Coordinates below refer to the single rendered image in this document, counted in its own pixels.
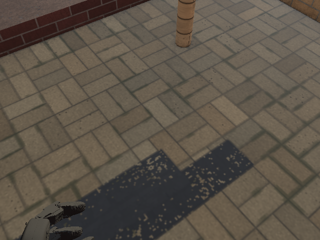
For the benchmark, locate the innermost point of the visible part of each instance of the left robot hand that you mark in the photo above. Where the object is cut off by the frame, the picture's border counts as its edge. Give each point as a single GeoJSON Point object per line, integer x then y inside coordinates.
{"type": "Point", "coordinates": [38, 228]}

